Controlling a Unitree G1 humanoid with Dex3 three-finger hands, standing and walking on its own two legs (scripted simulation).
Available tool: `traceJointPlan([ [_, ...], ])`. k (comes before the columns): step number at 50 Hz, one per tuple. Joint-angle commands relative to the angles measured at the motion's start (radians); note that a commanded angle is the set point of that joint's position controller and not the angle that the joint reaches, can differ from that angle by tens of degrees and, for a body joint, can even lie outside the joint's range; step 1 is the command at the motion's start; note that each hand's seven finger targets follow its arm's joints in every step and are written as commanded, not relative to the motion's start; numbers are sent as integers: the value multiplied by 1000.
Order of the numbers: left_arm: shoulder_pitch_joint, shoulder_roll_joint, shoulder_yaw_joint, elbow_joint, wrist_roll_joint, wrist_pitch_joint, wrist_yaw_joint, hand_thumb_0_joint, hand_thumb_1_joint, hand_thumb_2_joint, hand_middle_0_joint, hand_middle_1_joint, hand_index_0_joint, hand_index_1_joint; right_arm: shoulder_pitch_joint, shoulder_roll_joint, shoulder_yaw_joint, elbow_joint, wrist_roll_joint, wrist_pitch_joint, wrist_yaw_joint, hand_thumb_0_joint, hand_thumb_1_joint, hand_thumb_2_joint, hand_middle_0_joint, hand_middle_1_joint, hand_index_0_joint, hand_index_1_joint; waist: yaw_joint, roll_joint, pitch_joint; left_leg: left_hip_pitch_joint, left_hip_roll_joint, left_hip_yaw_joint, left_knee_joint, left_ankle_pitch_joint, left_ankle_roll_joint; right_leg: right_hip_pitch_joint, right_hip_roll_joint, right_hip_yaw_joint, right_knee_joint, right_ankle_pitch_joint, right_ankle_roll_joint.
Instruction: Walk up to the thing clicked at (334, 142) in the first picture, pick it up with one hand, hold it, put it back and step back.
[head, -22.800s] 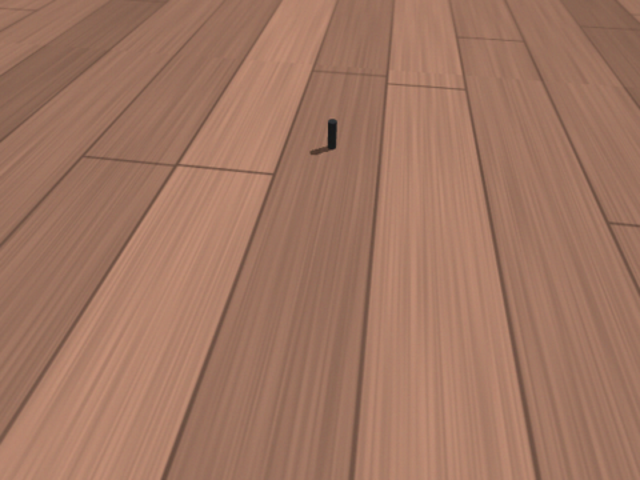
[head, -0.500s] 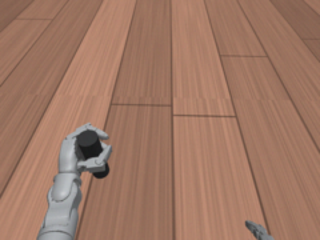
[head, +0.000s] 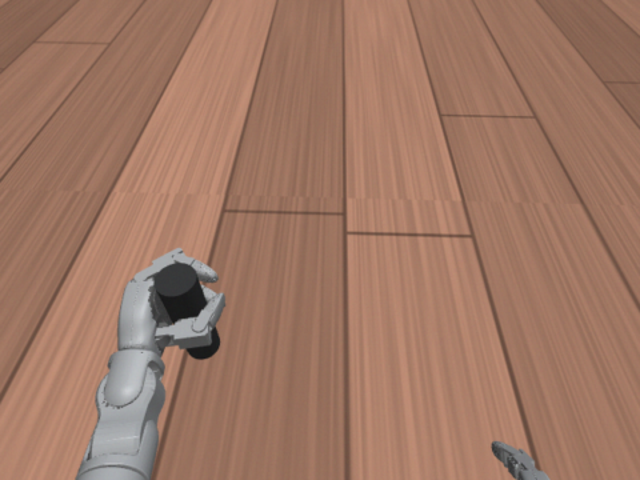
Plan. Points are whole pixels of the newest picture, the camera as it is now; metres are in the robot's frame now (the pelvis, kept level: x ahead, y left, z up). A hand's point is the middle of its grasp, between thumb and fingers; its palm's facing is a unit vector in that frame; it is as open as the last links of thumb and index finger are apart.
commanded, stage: hold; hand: left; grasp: from the side
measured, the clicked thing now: (191, 315) +0.32 +0.18 +0.03
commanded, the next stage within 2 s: crouch in 1.44 s
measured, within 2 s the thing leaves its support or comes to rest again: neither
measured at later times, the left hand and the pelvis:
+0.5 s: hand (195, 306) +0.32 +0.17 +0.05, palm faces +0.09 -1.00 -0.02, open 6.0 cm; pelvis +0.00 +0.00 +0.00, yaw +0 degrees
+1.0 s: hand (197, 303) +0.33 +0.17 +0.05, palm faces +0.08 -1.00 -0.03, open 6.0 cm; pelvis +0.00 +0.00 +0.00, yaw +0 degrees
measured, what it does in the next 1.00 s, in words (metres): stands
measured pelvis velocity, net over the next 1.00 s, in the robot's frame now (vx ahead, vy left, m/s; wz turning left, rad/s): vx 0.00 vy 0.00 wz -0.01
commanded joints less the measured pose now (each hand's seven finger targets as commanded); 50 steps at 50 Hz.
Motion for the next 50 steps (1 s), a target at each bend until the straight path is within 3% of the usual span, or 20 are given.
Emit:
traceJointPlan([
  [1, -337, 152, 76, -267, -19, -92, 6, 0, 554, 1243, -1260, -1367, -1274, -1359, -49, -134, -46, -129, -3, -42, -7, 0, -882, -897, 200, 300, 200, 300, 6, 28, -270, 126, -46, 26, -135, 157, 27, 91, 41, -27, -117, 195, -27],
  [3, -304, 144, 81, -230, -22, -89, 12, 0, 541, 1243, -1273, -1381, -1289, -1372, -46, -133, -44, -127, -4, -41, -11, 0, -889, -897, 200, 300, 200, 300, 4, 3, -273, 131, -48, 30, -127, 175, 32, 101, 37, -22, -126, 217, -21],
  [6, -270, 94, 36, -178, -22, -82, 4, 0, 503, 1255, -1285, -1392, -1299, -1386, -46, -128, -42, -123, -5, -42, -8, 0, -891, -898, 200, 300, 200, 300, -7, -11, -230, 104, -49, 31, -123, 180, 35, 84, 36, -22, -122, 226, -20],
  [9, -304, 151, 70, -221, -12, -92, -2, 0, 524, 1255, -1272, -1381, -1285, -1376, -52, -140, -54, -130, -1, -40, -6, 0, -890, -899, 200, 300, 200, 300, 9, 17, -253, 116, -50, 32, -133, 162, 31, 90, 35, -22, -127, 201, -25],
  [13, -285, 108, 33, -255, -25, -95, -10, 0, 522, 1245, -1274, -1390, -1292, -1380, -49, -135, -48, -133, -2, -45, -4, 0, -892, -898, 200, 300, 200, 300, 0, 28, -280, 141, -52, 34, -128, 199, 30, 108, 36, -21, -120, 242, -24],
  [14, -267, 98, 38, -202, -28, -91, -9, 0, 489, 1251, -1271, -1387, -1285, -1382, -47, -139, -50, -132, -2, -47, -4, 0, -894, -900, 200, 300, 200, 300, -5, 8, -280, 140, -49, 32, -123, 205, 32, 101, 39, -23, -118, 246, -23],
  [15, -318, 141, 68, -273, -29, -99, -2, 0, 511, 1245, -1256, -1370, -1269, -1364, -46, -136, -50, -130, -1, -46, -6, 0, -890, -899, 200, 300, 200, 300, 6, 13, -305, 143, -49, 31, -123, 214, 31, 113, 37, -22, -119, 257, -22],
  [22, -299, 141, 85, -236, -15, -111, 18, 0, 519, 1251, -1258, -1376, -1271, -1370, -51, -126, -44, -121, -7, -43, -10, 0, -891, -900, 200, 300, 200, 300, 3, 3, -258, 109, -55, 39, -128, 149, 36, 92, 30, -15, -133, 200, -18],
  [23, -321, 132, 54, -262, -10, -112, 12, 0, 518, 1250, -1259, -1378, -1274, -1370, -55, -127, -43, -125, -8, -43, -9, 0, -892, -900, 200, 300, 200, 300, -2, 25, -259, 125, -55, 40, -129, 157, 34, 89, 31, -13, -132, 209, -19],
  [25, -315, 139, 44, -284, -4, -106, 9, 0, 520, 1244, -1250, -1366, -1264, -1359, -48, -131, -45, -125, -8, -41, -11, 0, -891, -900, 200, 300, 200, 300, -3, 30, -279, 143, -53, 38, -132, 165, 31, 97, 35, -16, -130, 212, -23],
  [27, -263, 101, 23, -209, -7, -91, 0, 0, 538, 1245, -1243, -1364, -1258, -1356, -42, -132, -47, -118, -7, -42, -9, 0, -890, -899, 200, 300, 200, 300, -9, 13, -269, 134, -51, 33, -127, 186, 32, 102, 36, -19, -126, 236, -22],
  [31, -364, 130, 42, -258, -16, -90, 4, 0, 505, 1251, -1254, -1376, -1268, -1370, -36, -135, -50, -113, -6, -43, -7, 0, -889, -899, 200, 300, 200, 300, -12, 21, -284, 141, -45, 28, -125, 202, 31, 95, 39, -23, -119, 247, -24],
  [34, -320, 105, 33, -210, -12, -85, 10, 0, 556, 1256, -1249, -1371, -1263, -1363, -35, -132, -47, -113, -7, -43, -5, 0, -886, -899, 200, 300, 200, 300, -9, 6, -250, 124, -44, 27, -129, 183, 31, 79, 40, -27, -122, 222, -25],
  [36, -298, 118, 56, -197, -14, -88, 16, 0, 530, 1267, -1263, -1386, -1277, -1380, -45, -134, -50, -115, -7, -47, -1, 0, -886, -899, 200, 300, 200, 300, 4, 8, -266, 122, -47, 30, -125, 188, 31, 96, 37, -24, -122, 230, -24],
  [38, -360, 156, 69, -297, -10, -99, 21, 0, 522, 1269, -1259, -1386, -1272, -1380, -36, -132, -50, -121, -7, -44, -2, 0, -888, -900, 200, 300, 200, 300, 10, 42, -326, 155, -49, 31, -125, 216, 29, 122, 36, -21, -118, 255, -25],
  [39, -304, 134, 46, -261, -4, -94, 20, 0, 513, 1257, -1255, -1378, -1269, -1372, -38, -128, -46, -121, -6, -42, -2, 0, -894, -901, 200, 300, 200, 300, 9, 28, -295, 146, -50, 34, -124, 218, 28, 123, 36, -22, -122, 254, -23],
  [41, -262, 120, 50, -226, -5, -88, 24, 0, 492, 1253, -1254, -1375, -1266, -1371, -38, -131, -48, -119, -6, -42, -4, 0, -896, -901, 200, 300, 200, 300, 7, -7, -285, 140, -49, 34, -122, 226, 31, 132, 36, -21, -124, 267, -20],
  [45, -256, 83, 23, -187, -6, -75, 27, 0, 490, 1252, -1250, -1375, -1263, -1371, -41, -130, -49, -116, -8, -42, -1, 0, -892, -901, 200, 300, 200, 300, -8, -14, -241, 116, -46, 34, -119, 219, 35, 96, 38, -22, -125, 269, -19],
  [46, -309, 123, 44, -257, -1, -79, 30, 0, 490, 1255, -1258, -1374, -1268, -1372, -38, -133, -54, -117, -7, -44, 0, 0, -894, -902, 200, 300, 200, 300, 0, 18, -261, 123, -46, 35, -122, 217, 32, 102, 37, -21, -123, 263, -23],
  [50, -316, 127, 43, -275, 4, -90, 28, 0, 494, 1246, -1251, -1374, -1264, -1369, -35, -135, -56, -119, -8, -40, 2, 0, -893, -901, 200, 300, 200, 300, -2, 33, -276, 153, -43, 28, -133, 208, 27, 100, 41, -27, -118, 239, -28],
])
